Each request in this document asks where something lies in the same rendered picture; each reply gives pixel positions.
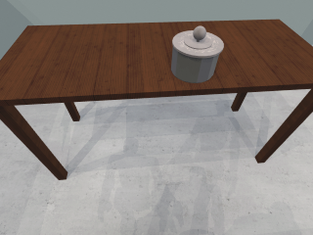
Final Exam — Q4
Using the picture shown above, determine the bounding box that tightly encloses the knob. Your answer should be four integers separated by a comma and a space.
193, 25, 206, 40

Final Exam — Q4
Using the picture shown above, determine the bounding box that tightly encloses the pot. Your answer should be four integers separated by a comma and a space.
171, 46, 219, 83

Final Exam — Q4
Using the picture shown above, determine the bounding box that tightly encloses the lid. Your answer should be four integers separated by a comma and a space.
172, 30, 224, 59

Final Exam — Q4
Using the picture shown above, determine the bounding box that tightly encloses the table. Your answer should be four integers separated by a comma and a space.
0, 19, 313, 180

